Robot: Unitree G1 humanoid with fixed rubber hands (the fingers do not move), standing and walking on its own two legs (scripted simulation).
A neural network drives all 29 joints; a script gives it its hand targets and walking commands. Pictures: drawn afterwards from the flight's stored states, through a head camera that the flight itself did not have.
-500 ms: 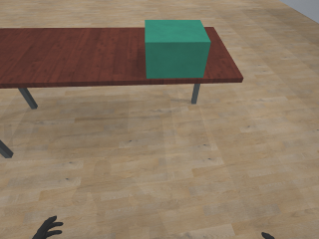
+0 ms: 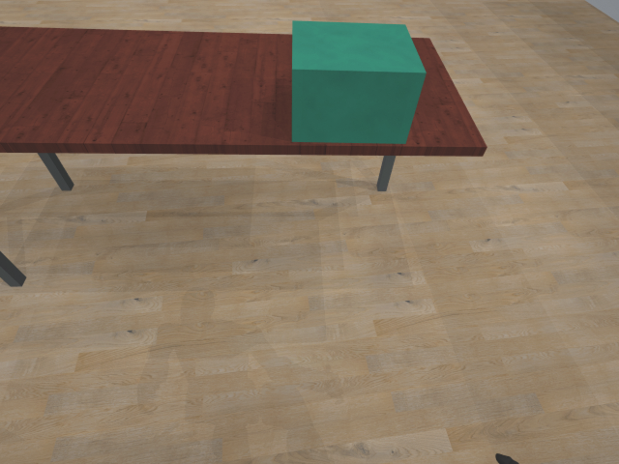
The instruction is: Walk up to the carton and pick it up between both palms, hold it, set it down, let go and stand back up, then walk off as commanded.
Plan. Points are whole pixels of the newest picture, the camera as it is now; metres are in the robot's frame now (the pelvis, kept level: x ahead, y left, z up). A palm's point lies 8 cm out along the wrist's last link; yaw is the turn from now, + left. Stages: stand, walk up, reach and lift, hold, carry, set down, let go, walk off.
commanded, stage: stand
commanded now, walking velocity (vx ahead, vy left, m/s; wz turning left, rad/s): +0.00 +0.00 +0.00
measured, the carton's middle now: (349, 82) +0.93 -0.07 -0.01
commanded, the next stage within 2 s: none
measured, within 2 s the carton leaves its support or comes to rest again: neither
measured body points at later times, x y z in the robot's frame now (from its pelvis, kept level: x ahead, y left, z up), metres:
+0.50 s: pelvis +0.02 +0.00 +0.00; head +0.03 +0.00 +0.45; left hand +0.11 +0.29 -0.13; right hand +0.11 -0.28 -0.13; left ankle +0.05 +0.12 -0.74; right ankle +0.03 -0.12 -0.74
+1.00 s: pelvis +0.02 +0.01 +0.00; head +0.03 +0.01 +0.45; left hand +0.09 +0.30 -0.14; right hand +0.10 -0.28 -0.13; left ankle +0.05 +0.12 -0.74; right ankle +0.03 -0.12 -0.74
